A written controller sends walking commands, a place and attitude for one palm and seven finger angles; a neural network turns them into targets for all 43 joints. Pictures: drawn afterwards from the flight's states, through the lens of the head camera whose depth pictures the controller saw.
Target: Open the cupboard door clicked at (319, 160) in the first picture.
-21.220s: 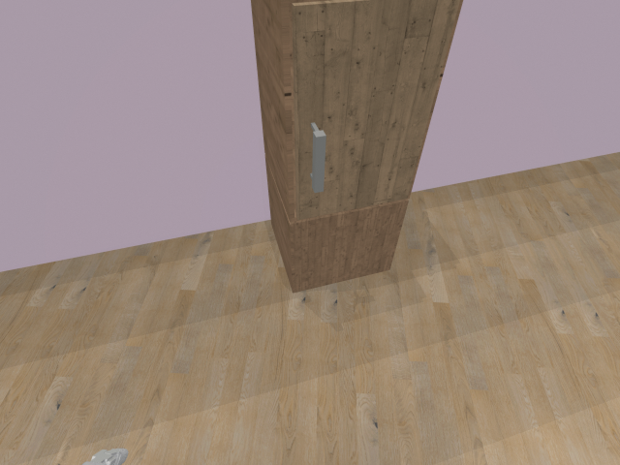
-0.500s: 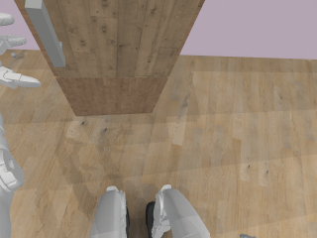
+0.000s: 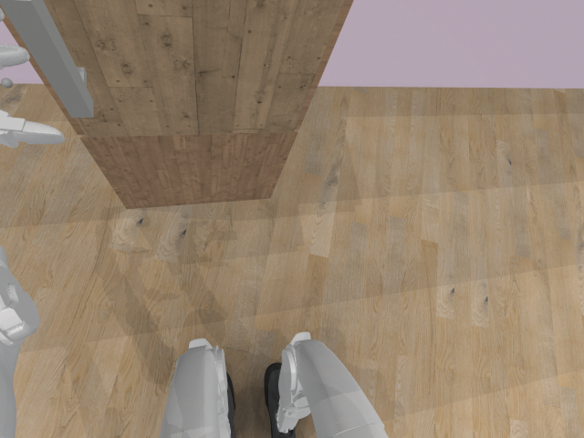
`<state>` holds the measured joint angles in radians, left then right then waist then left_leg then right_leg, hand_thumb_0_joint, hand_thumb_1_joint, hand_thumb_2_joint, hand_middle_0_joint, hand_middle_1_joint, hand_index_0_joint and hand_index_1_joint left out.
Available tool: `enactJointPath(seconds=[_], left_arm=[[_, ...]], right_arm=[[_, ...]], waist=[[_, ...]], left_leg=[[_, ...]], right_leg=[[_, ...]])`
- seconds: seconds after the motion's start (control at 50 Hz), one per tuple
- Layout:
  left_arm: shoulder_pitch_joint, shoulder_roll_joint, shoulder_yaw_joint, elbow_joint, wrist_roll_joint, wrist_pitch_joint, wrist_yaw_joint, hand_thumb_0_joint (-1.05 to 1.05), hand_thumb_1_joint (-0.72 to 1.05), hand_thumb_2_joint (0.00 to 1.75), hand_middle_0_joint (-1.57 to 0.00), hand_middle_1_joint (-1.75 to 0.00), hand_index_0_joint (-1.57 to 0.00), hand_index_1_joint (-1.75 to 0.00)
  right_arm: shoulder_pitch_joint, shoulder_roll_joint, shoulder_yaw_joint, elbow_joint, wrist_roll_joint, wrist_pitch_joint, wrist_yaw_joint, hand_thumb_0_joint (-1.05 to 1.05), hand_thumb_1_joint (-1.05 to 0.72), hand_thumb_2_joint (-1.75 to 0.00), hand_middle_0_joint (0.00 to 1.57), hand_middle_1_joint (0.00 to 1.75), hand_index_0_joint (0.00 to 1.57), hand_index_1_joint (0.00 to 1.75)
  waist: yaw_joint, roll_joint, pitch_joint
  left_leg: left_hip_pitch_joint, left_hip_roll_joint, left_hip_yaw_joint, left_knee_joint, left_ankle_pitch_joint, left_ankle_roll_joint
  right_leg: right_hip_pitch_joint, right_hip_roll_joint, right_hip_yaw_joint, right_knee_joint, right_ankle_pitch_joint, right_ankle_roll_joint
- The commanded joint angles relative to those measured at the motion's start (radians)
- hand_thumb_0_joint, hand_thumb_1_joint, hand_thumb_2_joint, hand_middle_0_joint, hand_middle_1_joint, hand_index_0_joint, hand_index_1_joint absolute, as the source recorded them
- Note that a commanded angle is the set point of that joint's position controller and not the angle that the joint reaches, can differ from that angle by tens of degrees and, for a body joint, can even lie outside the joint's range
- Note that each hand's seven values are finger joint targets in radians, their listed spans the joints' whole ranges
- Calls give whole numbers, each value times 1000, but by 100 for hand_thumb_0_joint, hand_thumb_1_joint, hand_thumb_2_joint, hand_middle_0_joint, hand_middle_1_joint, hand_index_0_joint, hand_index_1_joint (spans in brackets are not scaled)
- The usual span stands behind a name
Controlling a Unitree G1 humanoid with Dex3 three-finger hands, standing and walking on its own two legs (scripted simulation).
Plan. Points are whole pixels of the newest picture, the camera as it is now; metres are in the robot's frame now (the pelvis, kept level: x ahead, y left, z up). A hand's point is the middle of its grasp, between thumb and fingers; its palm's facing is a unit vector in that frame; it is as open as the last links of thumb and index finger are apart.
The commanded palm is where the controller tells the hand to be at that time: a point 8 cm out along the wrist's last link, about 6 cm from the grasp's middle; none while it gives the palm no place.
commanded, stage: slide the fingers in behind the handle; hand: left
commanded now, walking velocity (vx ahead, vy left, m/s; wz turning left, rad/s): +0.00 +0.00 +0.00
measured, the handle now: (56, 44) +0.57 +0.25 +0.05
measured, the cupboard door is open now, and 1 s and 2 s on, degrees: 0 0 0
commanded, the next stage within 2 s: close the thumb around the handle in 1.32 s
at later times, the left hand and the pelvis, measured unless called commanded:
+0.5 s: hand (40, 86) +0.52 +0.26 +0.04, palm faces +0.11 -0.99 +0.00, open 14.0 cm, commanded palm +0.51 +0.27 +0.04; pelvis +0.01 +0.00 +0.01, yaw +1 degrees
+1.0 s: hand (71, 87) +0.53 +0.23 +0.03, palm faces +0.12 -0.99 +0.01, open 14.0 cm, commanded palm +0.51 +0.24 +0.04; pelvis +0.00 -0.01 +0.00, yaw +1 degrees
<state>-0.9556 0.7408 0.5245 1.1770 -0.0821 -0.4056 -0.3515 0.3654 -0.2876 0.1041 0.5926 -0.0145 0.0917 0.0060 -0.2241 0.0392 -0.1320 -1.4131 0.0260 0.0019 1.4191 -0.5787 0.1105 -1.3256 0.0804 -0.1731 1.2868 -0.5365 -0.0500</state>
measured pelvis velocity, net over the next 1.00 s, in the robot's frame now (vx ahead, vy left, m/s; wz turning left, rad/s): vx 0.00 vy -0.01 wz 0.02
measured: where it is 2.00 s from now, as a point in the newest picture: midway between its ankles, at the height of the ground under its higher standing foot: (252, 425)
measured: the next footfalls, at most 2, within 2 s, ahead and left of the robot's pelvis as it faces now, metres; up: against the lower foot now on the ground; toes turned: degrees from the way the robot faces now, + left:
none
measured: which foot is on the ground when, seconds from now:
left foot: down 0.00-1.00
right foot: down 0.00-1.00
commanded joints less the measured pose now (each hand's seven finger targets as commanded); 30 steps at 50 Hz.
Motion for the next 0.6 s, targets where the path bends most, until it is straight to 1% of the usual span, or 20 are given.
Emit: enactJointPath(seconds=[0.0, 0.02, 0.08, 0.1, 0.12, 0.14, 0.16, 0.18, 0.22, 0.26, 0.3, 0.32, 0.34, 0.36, 0.42, 0.44, 0.46, 0.5, 0.54, 0.58], left_arm=[[-360, 269, 1, -209, -17, -64, 11, 0, -50, 30, -30, -120, -30, -120], [-363, 255, -9, -207, -20, -61, 11, 0, -50, 30, -30, -120, -30, -120], [-358, 264, 8, -225, -29, -70, 15, 0, -50, 30, -30, -120, -30, -120], [-364, 243, -7, -231, -31, -73, 15, 0, -50, 30, -30, -120, -30, -120], [-366, 234, -12, -223, -30, -74, 17, 0, -50, 30, -30, -120, -30, -120], [-374, 196, -41, -221, -31, -74, 17, 0, -50, 30, -30, -120, -30, -120], [-389, 198, -34, -218, -33, -79, 21, 0, -50, 30, -30, -120, -30, -120], [-373, 214, -23, -209, -28, -77, 26, 0, -50, 30, -30, -120, -30, -120], [-382, 204, -34, -217, -28, -77, 32, 0, -50, 30, -30, -120, -30, -120], [-388, 178, -45, -238, -26, -85, 40, 0, -50, 30, -30, -120, -30, -120], [-371, 167, -49, -255, -23, -90, 48, 0, -50, 30, -30, -120, -30, -120], [-372, 133, -70, -257, -24, -90, 50, 0, -50, 30, -30, -120, -30, -120], [-379, 147, -62, -262, -25, -90, 54, 0, -50, 30, -30, -120, -30, -120], [-373, 141, -60, -262, -23, -94, 56, 0, -50, 30, -30, -120, -30, -120], [-386, 85, -90, -287, -34, -96, 63, 0, -50, 30, -30, -120, -30, -120], [-373, 99, -72, -277, -37, -95, 69, 0, -50, 30, -30, -120, -30, -120], [-366, 105, -64, -279, -38, -100, 75, 0, -50, 30, -30, -120, -30, -120], [-337, 114, -51, -232, -37, -91, 88, 0, -50, 30, -30, -120, -30, -120], [-347, 121, -53, -208, -27, -85, 103, 0, -50, 30, -30, -120, -30, -120], [-347, 123, -56, -205, -14, -96, 116, 0, -50, 30, -30, -120, -30, -120]], right_arm=[[193, -228, -90, -20, -5, 2, -10, 0, -90, -90, 20, 30, 20, 30], [192, -227, -90, -19, -5, 2, -9, 0, -90, -90, 20, 30, 20, 30], [194, -228, -92, -18, -5, 1, -10, 0, -90, -90, 20, 30, 20, 30], [191, -225, -94, -18, -5, 0, -9, 0, -90, -90, 20, 30, 20, 30], [192, -224, -95, -13, -5, 1, -9, 0, -90, -90, 20, 30, 20, 30], [189, -220, -95, -14, -5, -1, -6, 0, -90, -90, 20, 30, 20, 30], [191, -220, -96, -8, -6, -2, -6, 0, -90, -90, 20, 30, 20, 30], [197, -225, -96, -7, -6, 1, -9, 0, -90, -90, 20, 30, 20, 30], [192, -222, -97, -7, -7, 1, -8, 0, -90, -90, 20, 30, 20, 30], [194, -220, -101, -9, -9, 1, -4, 0, -90, -90, 20, 30, 20, 30], [191, -215, -104, -7, -11, 4, 0, 0, -90, -90, 20, 30, 20, 30], [189, -212, -106, -7, -11, 5, 2, 0, -90, -90, 20, 30, 20, 30], [189, -214, -105, -4, -11, 5, 1, 0, -90, -90, 20, 30, 20, 30], [193, -212, -107, -3, -11, 6, 2, 0, -90, -90, 20, 30, 20, 30], [183, -205, -113, 0, -10, 6, 6, 0, -90, -90, 20, 30, 20, 30], [185, -207, -114, 1, -10, 8, 5, 0, -90, -90, 20, 30, 20, 30], [188, -207, -113, 1, -12, 6, 5, 0, -90, -90, 20, 30, 20, 30], [180, -203, -106, -3, -9, 9, 6, 0, -90, -90, 20, 30, 20, 30], [177, -201, -101, -10, -8, 9, 4, 0, -90, -90, 20, 30, 20, 30], [170, -198, -98, -19, -10, 8, 8, 0, -90, -90, 20, 30, 20, 30]], waist=[[11, 282, -562], [8, 273, -554], [13, 264, -580], [9, 270, -584], [6, 263, -568], [-1, 265, -565], [-7, 261, -550], [-2, 251, -559], [-1, 259, -570], [5, 297, -586], [16, 299, -609], [3, 281, -607], [4, 268, -599], [5, 268, -605], [6, 279, -618], [7, 254, -611], [11, 269, -613], [16, 225, -581], [3, 184, -537], [12, 212, -531]], left_leg=[[675, 49, -220, -185, 529, -108], [662, 47, -212, -183, 518, -102], [673, 46, -209, -179, 553, -101], [674, 45, -207, -175, 558, -101], [675, 46, -211, -179, 552, -103], [667, 44, -208, -176, 531, -98], [668, 45, -211, -173, 533, -97], [676, 47, -215, -175, 552, -102], [671, 43, -209, -172, 550, -101], [726, 49, -227, -177, 594, -112], [750, 49, -224, -178, 632, -117], [747, 49, -222, -176, 615, -112], [733, 47, -218, -177, 608, -110], [747, 50, -224, -177, 626, -110], [771, 49, -233, -186, 622, -115], [754, 47, -225, -187, 605, -112], [763, 47, -224, -187, 628, -112], [687, 36, -197, -187, 577, -102], [616, 29, -176, -184, 517, -87], [608, 28, -170, -185, 502, -88]], right_leg=[[77, -16, 102, -108, 232, 15], [87, -14, 106, -115, 233, 16], [106, -14, 107, -112, 255, 16], [105, -15, 109, -114, 260, 17], [100, -15, 106, -115, 255, 17], [93, -14, 109, -116, 246, 18], [81, -16, 108, -114, 249, 16], [83, -16, 105, -111, 254, 17], [94, -16, 106, -110, 257, 16], [59, -19, 105, -104, 258, 14], [77, -19, 105, -109, 270, 15], [77, -18, 105, -114, 271, 17], [94, -18, 106, -116, 275, 17], [85, -18, 106, -113, 277, 16], [81, -20, 103, -119, 269, 18], [99, -19, 104, -123, 272, 17], [95, -20, 105, -120, 279, 15], [140, -18, 111, -127, 280, 17], [165, -16, 116, -132, 274, 20], [157, -16, 121, -128, 263, 18]])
